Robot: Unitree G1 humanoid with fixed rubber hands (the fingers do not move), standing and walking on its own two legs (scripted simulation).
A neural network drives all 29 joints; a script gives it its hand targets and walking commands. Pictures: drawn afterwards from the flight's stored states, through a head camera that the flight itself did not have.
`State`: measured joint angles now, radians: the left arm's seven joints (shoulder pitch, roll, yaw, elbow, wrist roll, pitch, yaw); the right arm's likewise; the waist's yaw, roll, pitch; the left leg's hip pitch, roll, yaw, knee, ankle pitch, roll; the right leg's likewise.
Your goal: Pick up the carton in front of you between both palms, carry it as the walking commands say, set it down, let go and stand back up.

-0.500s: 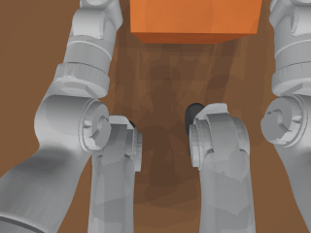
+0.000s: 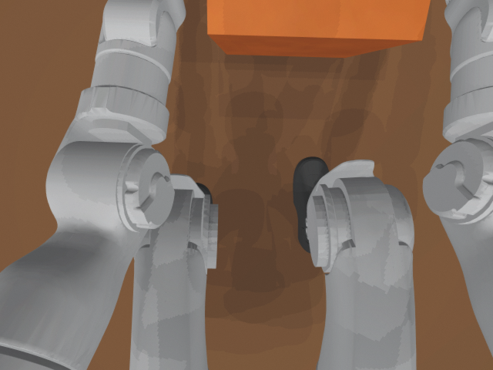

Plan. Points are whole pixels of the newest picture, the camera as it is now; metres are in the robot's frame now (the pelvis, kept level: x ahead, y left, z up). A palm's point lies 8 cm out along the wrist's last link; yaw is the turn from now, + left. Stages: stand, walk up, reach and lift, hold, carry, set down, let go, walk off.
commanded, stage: set down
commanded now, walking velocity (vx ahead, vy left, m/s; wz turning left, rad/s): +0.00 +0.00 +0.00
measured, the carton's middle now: out of the picture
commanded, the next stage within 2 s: let go in 1.34 s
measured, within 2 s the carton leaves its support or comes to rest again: neither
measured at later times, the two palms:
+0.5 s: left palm out of the picture +0.58 +0.07 -0.12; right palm out of the picture +0.54 -0.30 -0.12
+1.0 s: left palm out of the picture +0.59 +0.07 +0.03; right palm out of the picture +0.54 -0.31 +0.03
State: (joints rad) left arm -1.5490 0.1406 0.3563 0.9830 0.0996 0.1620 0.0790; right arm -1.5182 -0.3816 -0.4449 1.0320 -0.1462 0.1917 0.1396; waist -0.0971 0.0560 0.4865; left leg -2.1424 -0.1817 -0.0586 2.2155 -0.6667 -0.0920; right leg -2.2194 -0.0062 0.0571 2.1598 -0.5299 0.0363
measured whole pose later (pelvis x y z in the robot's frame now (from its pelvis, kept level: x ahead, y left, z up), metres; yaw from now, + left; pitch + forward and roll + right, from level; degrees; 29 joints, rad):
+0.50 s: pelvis +0.00 -0.01 +0.01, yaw +0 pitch +35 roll +3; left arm -1.49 0.27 0.12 0.91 -0.16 0.19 0.20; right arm -1.53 -0.50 -0.22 1.09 0.14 0.12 0.00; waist -0.08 0.05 0.41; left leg -2.12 -0.12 -0.03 2.16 -0.65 -0.08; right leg -2.22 -0.01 0.05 2.11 -0.51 0.01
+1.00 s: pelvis +0.01 -0.01 +0.14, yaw -1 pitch +46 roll +4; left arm -1.32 0.22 0.24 0.81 -0.05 0.25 0.16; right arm -1.35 -0.44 -0.30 0.94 0.04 0.22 0.04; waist -0.07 0.04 0.07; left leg -1.94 -0.08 -0.04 1.68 -0.55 -0.07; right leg -2.03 0.02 0.06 1.65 -0.43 0.00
